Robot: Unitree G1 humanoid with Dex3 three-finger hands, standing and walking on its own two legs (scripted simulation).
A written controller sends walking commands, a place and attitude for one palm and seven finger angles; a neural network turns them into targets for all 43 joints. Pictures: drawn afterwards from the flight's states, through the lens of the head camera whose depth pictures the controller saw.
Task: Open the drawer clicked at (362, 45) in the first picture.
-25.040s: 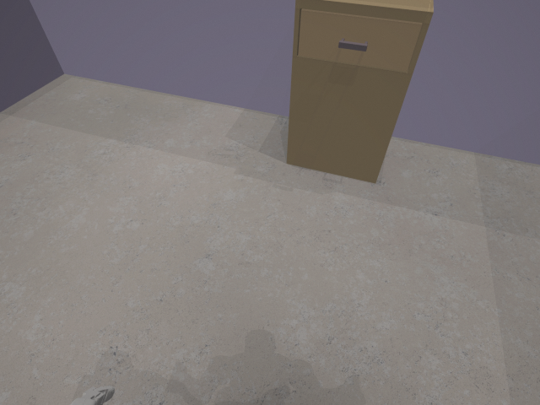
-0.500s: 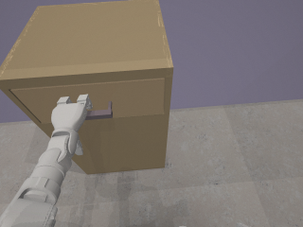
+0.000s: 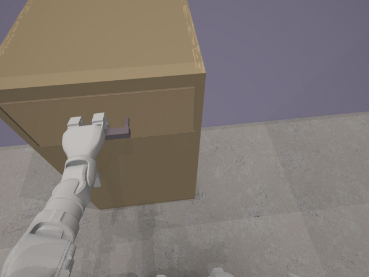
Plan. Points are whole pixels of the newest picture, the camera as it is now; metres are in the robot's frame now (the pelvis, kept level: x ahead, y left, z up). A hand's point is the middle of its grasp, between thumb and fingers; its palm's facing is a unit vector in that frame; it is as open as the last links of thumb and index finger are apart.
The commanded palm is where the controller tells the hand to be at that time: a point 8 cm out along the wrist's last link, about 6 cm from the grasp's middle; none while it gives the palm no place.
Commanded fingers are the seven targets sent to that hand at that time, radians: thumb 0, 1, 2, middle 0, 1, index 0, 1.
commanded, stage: lower the fingers behind the handle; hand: left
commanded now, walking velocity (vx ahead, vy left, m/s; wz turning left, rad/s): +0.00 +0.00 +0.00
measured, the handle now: (109, 128) +0.48 +0.22 -0.01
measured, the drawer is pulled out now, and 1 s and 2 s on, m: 0.00 0.00 0.03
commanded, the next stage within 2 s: close the thumb around the handle in 0.52 s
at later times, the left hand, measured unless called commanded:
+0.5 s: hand (94, 154) +0.40 +0.24 -0.02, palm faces -0.01 -0.01 -1.00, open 14.3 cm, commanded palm +0.36 +0.24 +0.03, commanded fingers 0.00 -0.50 0.30 -0.30 -1.20 -0.30 -1.20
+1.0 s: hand (94, 153) +0.40 +0.24 -0.02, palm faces +0.02 -0.04 -1.00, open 10.5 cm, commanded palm +0.36 +0.25 +0.03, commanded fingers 0.00 0.62 0.78 -0.38 -1.32 -0.38 -1.32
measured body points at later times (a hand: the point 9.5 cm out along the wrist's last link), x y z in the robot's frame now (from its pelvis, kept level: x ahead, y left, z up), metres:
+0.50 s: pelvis +0.01 +0.00 -0.01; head +0.09 -0.02 +0.44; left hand +0.40 +0.24 +0.03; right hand +0.10 -0.26 -0.14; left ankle -0.03 +0.08 -0.70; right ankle +0.02 -0.11 -0.70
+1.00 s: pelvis +0.02 +0.00 +0.00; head +0.10 -0.01 +0.44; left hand +0.40 +0.24 +0.03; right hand +0.11 -0.26 -0.14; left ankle -0.03 +0.08 -0.70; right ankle +0.02 -0.11 -0.70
